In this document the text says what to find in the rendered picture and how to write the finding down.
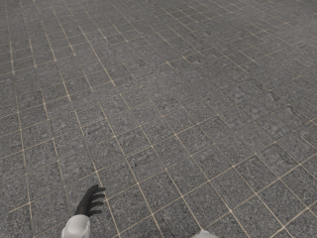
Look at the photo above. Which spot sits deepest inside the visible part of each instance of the robot left forearm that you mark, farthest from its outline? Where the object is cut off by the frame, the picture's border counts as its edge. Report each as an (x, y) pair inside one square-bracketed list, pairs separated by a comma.
[(78, 226)]

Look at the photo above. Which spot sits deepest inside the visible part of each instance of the left robot hand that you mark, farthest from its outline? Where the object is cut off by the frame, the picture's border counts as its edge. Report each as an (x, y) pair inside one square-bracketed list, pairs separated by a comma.
[(86, 203)]

